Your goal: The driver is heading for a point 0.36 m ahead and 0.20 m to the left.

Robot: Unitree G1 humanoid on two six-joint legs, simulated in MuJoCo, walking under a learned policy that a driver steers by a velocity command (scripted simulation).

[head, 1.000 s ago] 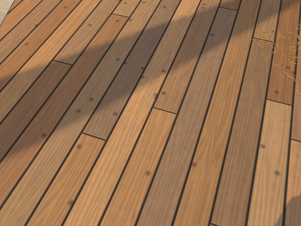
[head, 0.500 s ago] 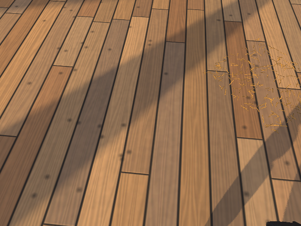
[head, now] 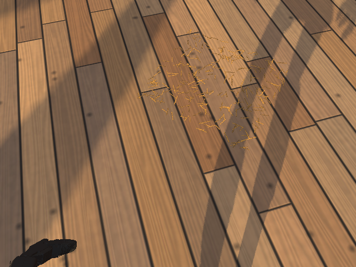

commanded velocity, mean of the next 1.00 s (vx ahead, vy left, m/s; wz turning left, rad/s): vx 0.06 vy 0.00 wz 0.39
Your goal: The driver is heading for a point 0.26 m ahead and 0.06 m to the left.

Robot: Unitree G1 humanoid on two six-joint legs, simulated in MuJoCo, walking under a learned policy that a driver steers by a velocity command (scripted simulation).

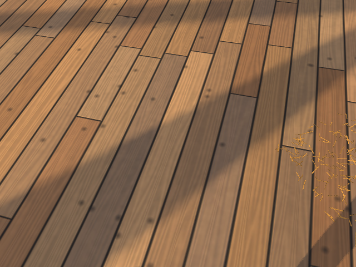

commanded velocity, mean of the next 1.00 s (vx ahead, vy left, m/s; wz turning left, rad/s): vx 0.00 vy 0.00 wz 0.44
